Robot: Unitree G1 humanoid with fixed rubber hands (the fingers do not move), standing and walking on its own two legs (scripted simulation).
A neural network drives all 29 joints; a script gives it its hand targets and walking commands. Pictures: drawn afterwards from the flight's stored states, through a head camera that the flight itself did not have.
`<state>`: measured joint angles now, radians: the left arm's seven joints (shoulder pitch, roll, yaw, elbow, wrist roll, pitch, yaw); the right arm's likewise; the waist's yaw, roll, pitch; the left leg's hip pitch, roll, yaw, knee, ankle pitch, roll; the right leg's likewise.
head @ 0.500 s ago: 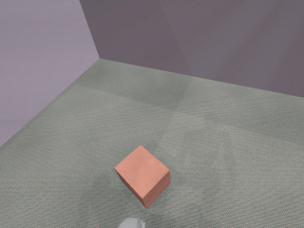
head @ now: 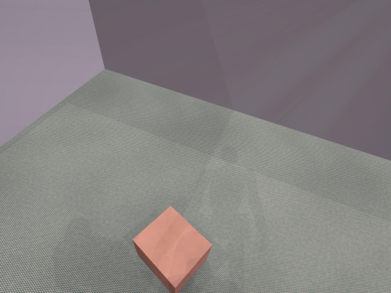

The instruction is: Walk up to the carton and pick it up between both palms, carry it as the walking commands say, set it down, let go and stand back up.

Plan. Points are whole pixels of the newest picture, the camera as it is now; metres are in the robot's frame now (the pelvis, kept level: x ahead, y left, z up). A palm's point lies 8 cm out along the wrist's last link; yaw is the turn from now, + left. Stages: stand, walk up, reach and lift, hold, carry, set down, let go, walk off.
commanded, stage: walk up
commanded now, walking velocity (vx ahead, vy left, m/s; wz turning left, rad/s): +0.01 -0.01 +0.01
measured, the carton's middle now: (172, 250) +0.43 +0.08 -0.68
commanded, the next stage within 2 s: none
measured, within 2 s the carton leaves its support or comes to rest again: neither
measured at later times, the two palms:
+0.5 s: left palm out of the picture +0.01 +0.15 -0.14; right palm out of the picture -0.02 -0.32 -0.16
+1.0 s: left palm out of the picture -0.04 +0.12 -0.15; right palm out of the picture -0.05 -0.32 -0.16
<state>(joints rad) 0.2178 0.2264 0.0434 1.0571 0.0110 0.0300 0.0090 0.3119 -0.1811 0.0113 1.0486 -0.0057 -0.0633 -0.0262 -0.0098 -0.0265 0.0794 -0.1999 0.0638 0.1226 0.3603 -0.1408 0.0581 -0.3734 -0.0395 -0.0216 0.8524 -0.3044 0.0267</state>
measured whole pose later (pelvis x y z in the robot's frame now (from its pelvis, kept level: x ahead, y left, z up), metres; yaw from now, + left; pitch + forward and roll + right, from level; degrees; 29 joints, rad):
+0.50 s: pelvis -0.02 -0.08 -0.01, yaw -1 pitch -1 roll +0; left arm 0.26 0.14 0.01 1.07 0.02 -0.01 0.03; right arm 0.27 -0.23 -0.03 1.07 -0.01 0.04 -0.02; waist -0.02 0.06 0.02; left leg -0.26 0.06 0.04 0.51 -0.29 -0.01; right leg -0.12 0.00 -0.05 0.39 -0.25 -0.01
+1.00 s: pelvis -0.02 -0.10 -0.01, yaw -1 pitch -3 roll +0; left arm 0.30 0.14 -0.01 1.15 0.00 -0.01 0.03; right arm 0.29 -0.15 0.00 1.16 -0.01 0.01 -0.04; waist -0.01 0.02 0.04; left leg -0.15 0.07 0.01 0.35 -0.15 -0.06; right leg -0.08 0.03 -0.06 0.36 -0.23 -0.05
